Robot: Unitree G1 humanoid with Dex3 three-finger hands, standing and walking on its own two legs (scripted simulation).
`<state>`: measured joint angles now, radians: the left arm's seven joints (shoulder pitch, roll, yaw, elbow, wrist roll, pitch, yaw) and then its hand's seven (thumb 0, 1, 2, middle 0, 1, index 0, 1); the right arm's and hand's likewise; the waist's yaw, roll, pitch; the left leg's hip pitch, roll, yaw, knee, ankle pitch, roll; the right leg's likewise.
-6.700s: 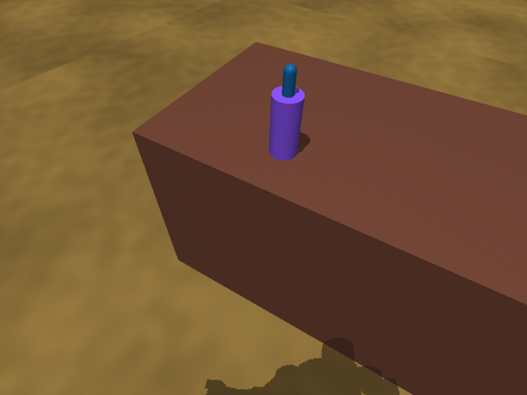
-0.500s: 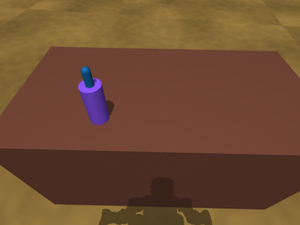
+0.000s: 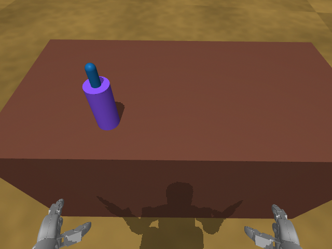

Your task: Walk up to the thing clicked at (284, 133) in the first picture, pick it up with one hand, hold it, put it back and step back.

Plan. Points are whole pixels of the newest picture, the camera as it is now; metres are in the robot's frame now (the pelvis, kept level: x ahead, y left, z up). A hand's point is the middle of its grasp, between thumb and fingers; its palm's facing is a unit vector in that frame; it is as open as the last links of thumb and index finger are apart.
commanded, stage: rise first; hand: left
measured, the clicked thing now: (100, 97) +0.51 +0.21 +0.04
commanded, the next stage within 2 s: go down in 1.48 s
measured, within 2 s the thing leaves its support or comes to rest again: neither
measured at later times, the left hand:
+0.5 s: hand (61, 207) +0.21 +0.25 -0.02, palm faces +0.25 -0.91 -0.32, open 17.4 cm
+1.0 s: hand (42, 211) +0.19 +0.26 +0.05, palm faces +0.29 -0.88 -0.37, open 17.6 cm
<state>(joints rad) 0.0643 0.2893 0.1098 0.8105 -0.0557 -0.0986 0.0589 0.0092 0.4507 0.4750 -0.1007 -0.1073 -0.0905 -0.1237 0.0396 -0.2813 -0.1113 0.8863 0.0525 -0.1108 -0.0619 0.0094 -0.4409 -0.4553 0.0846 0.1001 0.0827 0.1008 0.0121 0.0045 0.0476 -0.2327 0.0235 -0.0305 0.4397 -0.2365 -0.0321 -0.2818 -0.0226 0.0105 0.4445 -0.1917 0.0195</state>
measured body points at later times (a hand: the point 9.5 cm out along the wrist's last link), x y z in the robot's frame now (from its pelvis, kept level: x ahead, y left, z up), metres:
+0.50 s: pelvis +0.03 +0.01 +0.00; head +0.03 +0.00 +0.45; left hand +0.20 +0.30 +0.00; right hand +0.19 -0.25 -0.07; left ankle +0.00 +0.14 -0.74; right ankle +0.02 -0.13 -0.74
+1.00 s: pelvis +0.01 +0.00 +0.00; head +0.01 -0.01 +0.45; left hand +0.17 +0.30 +0.07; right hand +0.18 -0.25 -0.09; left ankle +0.00 +0.14 -0.74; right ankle +0.02 -0.13 -0.74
